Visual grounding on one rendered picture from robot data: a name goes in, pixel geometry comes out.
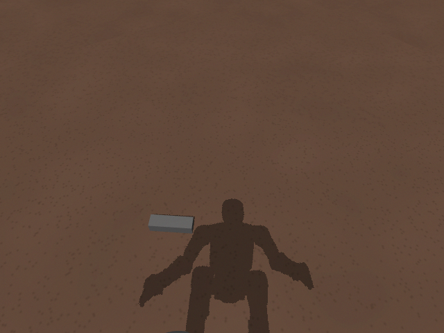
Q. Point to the carton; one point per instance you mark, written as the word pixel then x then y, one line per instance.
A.
pixel 166 223

